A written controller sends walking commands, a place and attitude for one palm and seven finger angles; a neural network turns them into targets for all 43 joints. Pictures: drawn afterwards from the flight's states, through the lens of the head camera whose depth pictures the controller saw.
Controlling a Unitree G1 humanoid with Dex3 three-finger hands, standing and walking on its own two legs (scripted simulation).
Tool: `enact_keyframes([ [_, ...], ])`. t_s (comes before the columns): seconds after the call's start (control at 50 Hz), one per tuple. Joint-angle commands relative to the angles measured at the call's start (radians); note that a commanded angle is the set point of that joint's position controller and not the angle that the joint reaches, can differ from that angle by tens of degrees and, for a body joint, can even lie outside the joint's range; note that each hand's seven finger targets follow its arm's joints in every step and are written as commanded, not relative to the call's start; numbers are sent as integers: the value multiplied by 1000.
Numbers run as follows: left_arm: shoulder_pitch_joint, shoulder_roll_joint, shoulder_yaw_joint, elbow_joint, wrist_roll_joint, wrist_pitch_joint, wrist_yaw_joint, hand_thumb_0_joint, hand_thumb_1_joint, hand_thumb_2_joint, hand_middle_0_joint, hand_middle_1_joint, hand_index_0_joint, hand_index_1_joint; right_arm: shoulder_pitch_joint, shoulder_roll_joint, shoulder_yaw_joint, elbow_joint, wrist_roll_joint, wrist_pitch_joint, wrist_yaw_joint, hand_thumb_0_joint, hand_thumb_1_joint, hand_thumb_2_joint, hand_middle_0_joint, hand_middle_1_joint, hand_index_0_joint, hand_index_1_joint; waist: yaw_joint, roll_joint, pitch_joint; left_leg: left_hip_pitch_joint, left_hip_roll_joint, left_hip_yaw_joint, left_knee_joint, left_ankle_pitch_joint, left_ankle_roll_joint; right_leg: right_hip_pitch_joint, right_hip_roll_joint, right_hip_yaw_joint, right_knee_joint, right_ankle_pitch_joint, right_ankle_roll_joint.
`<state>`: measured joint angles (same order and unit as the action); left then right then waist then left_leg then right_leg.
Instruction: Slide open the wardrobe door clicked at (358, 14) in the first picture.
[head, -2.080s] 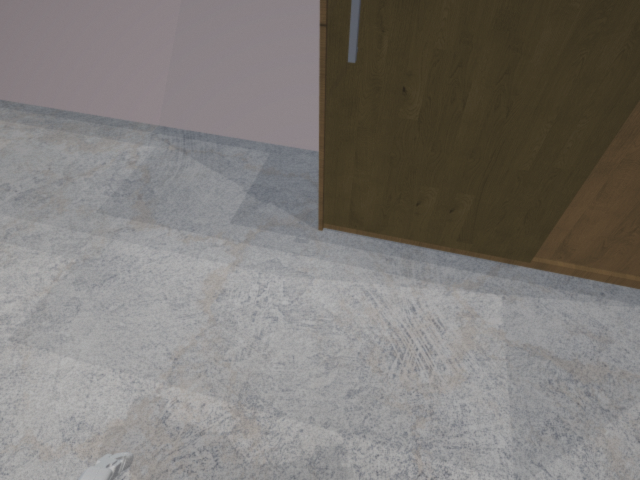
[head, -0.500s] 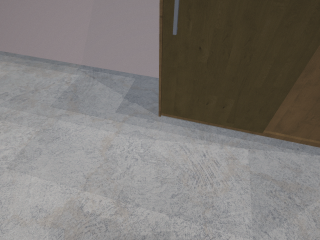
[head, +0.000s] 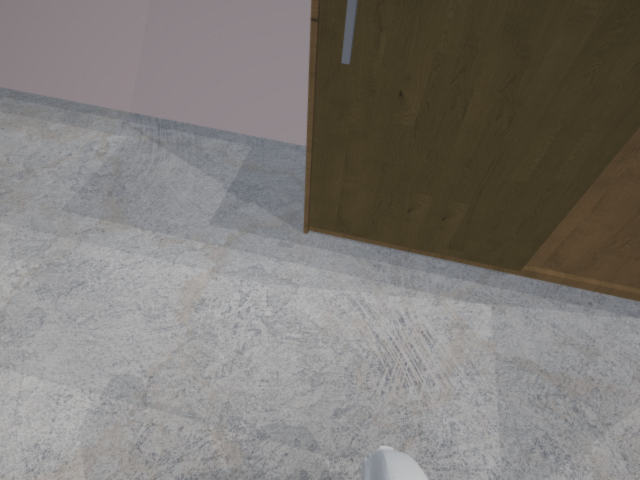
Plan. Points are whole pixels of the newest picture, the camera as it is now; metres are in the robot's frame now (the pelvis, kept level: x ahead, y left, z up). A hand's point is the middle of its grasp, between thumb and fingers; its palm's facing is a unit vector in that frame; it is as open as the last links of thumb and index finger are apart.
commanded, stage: walk to a spot facing it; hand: left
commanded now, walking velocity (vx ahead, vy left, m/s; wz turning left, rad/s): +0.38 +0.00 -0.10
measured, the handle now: out of the picture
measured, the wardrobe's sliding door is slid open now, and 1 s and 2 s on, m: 0.00 0.00 0.00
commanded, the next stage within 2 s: turn to face it in 0.30 s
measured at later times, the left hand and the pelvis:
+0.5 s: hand (230, 414) +0.24 +0.14 -0.17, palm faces +0.10 -0.97 -0.22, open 7.2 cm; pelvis +0.22 -0.05 +0.00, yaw +3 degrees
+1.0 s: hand (234, 363) +0.32 +0.15 -0.18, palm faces -0.01 -0.97 -0.23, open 7.4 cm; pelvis +0.28 -0.04 -0.01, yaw -6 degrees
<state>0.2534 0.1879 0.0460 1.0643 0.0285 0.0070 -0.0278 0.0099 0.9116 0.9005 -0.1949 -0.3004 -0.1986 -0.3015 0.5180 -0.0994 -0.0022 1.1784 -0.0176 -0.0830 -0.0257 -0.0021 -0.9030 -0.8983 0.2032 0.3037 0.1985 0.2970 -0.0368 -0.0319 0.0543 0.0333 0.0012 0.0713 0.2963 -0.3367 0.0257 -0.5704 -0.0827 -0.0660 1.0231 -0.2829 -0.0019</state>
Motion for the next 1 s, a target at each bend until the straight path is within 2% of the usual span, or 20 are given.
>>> enact_keyframes([
  [0.0, -189, 5, -4, -131, -10, -39, -11, 0, 900, 900, -200, -300, -200, -300, 76, -150, -33, -10, -2, -20, -21, 0, -900, -900, 200, 300, 200, 300, -11, 159, 110, -10, 208, -74, -115, 551, 111, -74, 13, -72, -232, 88, -8],
  [0.06, -182, 8, 2, -127, -12, -45, -5, 0, 900, 900, -200, -300, -200, -300, 74, -167, -40, 8, 0, -15, -21, 0, -900, -900, 200, 300, 200, 300, 6, 178, 98, -45, 236, -46, -64, 733, 112, 96, 52, -90, -342, 106, -44],
  [0.12, 105, 70, 26, -44, -2, -59, 10, 0, 900, 900, -200, -300, -200, -300, 22, -204, -54, 1, 7, -12, -19, 0, -900, -900, 200, 300, 200, 300, 142, 139, -65, -63, 218, -2, 279, 887, 63, 441, 91, -88, -462, 156, -82],
  [0.14, 247, 139, 48, -3, 9, -75, 20, 0, 900, 900, -200, -300, -200, -300, 34, -179, -51, -9, 13, -11, -8, 0, -900, -900, 200, 300, 200, 300, 195, 38, -161, -261, 172, 7, 543, 649, 29, 717, -18, 37, -484, 163, -123],
  [0.16, 343, 245, 77, 17, 8, -81, 36, 0, 900, 900, -200, -300, -200, -300, 105, -107, -41, -35, 25, -14, -1, 0, -900, -900, 200, 300, 200, 300, 191, -219, -307, -528, 2, 31, 914, -88, -12, 918, -333, 504, -583, 173, -236],
  [0.18, 324, 271, 80, 20, -15, -75, 37, 0, 900, 900, -200, -300, -200, -300, 43, -116, -43, -55, 24, -7, -3, 0, -900, -900, 200, 300, 200, 300, 180, -158, -297, -582, 16, -85, 1107, -219, 16, 832, -404, 637, -711, 90, -271],
  [0.2, 215, 226, 72, 0, -19, -70, 40, 0, 900, 900, -200, -300, -200, -300, -5, -118, -54, -65, 23, -1, 2, 0, -900, -900, 200, 300, 200, 300, 142, -80, -173, -599, 70, -102, 1155, -122, 29, 695, -381, 557, -768, -63, -251],
  [0.24, 76, 129, 39, -31, -13, -77, 44, 0, 900, 900, -200, -300, -200, -300, -89, -91, -52, -80, 7, 15, 10, 0, -900, -900, 200, 300, 200, 300, 78, 14, -14, -599, 138, -109, 1099, -5, 16, 399, -317, 358, -785, -6, -192],
  [0.34, 20, 51, 7, -34, -2, -91, 47, 0, 900, 900, -200, -300, -200, -300, -45, -44, -53, -81, -7, 77, 20, 0, -900, -900, 200, 300, 200, 300, -20, -37, 34, -523, 146, -66, 911, 88, -27, 177, -219, 39, -842, 143, -129],
  [0.44, 55, 53, -2, -29, -4, -94, 47, 0, 900, 900, -200, -300, -200, -300, -202, -49, -44, -157, -4, 71, 35, 0, -900, -900, 200, 300, 200, 300, 0, -81, 60, -517, 143, -4, 590, 163, -54, 238, -173, -25, -807, 368, -142],
  [0.52, 151, 81, -1, 5, -6, -81, 51, 0, 900, 900, -200, -300, -200, -300, -301, -54, -33, -175, -4, 48, 32, 0, -900, -900, 200, 300, 200, 300, 58, -57, 7, -449, 86, 53, 392, 158, -54, 410, -155, 13, -703, 630, -140],
  [0.56, 160, 80, -2, 15, -12, -69, 56, 0, 900, 900, -200, -300, -200, -300, -298, -74, -30, -166, -4, 40, 21, 0, -900, -900, 200, 300, 200, 300, 52, -71, -23, -345, 73, 53, 281, 202, -54, 431, -137, 31, -637, 659, -125],
  [0.6, 165, 62, 0, 11, -15, -57, 58, 0, 900, 900, -200, -300, -200, -300, -183, -158, -46, -136, -6, 27, 8, 0, -900, -900, 200, 300, 200, 300, 11, 52, -128, -93, 150, -4, 170, 590, -33, 373, -66, 2, -453, 477, -55],
  [0.64, 213, 17, -8, 2, -24, -42, 62, 0, 900, 900, -200, -300, -200, -300, -117, -262, -61, -120, -2, 36, -7, 0, -900, -900, 200, 300, 200, 300, 0, 291, -223, 75, 446, -216, 150, 1027, 149, 184, 54, -37, -161, -346, 18],
  [0.68, 162, 28, 2, 7, -15, -21, 59, 0, 900, 900, -200, -300, -200, -300, -200, -215, -44, -132, -2, 43, -23, 0, -900, -900, 200, 300, 200, 300, 11, 259, -154, -43, 429, -186, 75, 835, 163, 148, 17, 31, -6, -356, 23],
  [0.76, 145, -7, 16, 1, -9, 8, 42, 0, 900, 900, -200, -300, -200, -300, -312, -188, -50, -164, -3, 56, -16, 0, -900, -900, 200, 300, 200, 300, 46, 178, -61, -224, 346, -58, 12, 453, 122, 162, 0, 11, -21, -214, 32],
  [0.88, 132, -36, 22, -33, 0, 23, 40, 0, 900, 900, -200, -300, -200, -300, -338, -206, -79, -182, -9, 76, -8, 0, -900, -900, 200, 300, 200, 300, 42, 202, -48, -310, 346, -37, -11, 122, 117, 245, 18, -34, -233, -137, 30],
  [0.94, 185, -14, 26, -31, 2, 15, 41, 0, 900, 900, -200, -300, -200, -300, -361, -213, -85, -188, -5, 88, -2, 0, -900, -900, 200, 300, 200, 300, 82, 146, -50, -374, 311, -2, 87, 4, 63, 369, 39, -50, -451, 9, 23],
  [0.96, 201, 24, 31, -31, 6, 9, 45, 0, 900, 900, -200, -300, -200, -300, -361, -192, -85, -195, -1, 93, 2, 0, -900, -900, 200, 300, 200, 300, 92, 62, -40, -416, 259, 46, 185, -39, 18, 403, 7, 11, -563, 56, 12],
  [0.98, 180, 115, 42, -48, 16, -3, 52, 0, 900, 900, -200, -300, -200, -300, -350, -131, -75, -215, 8, 100, 7, 0, -900, -900, 200, 300, 200, 300, 84, -190, -16, -529, 144, 136, 395, -144, -52, 402, -176, 294, -726, 41, -58],
])
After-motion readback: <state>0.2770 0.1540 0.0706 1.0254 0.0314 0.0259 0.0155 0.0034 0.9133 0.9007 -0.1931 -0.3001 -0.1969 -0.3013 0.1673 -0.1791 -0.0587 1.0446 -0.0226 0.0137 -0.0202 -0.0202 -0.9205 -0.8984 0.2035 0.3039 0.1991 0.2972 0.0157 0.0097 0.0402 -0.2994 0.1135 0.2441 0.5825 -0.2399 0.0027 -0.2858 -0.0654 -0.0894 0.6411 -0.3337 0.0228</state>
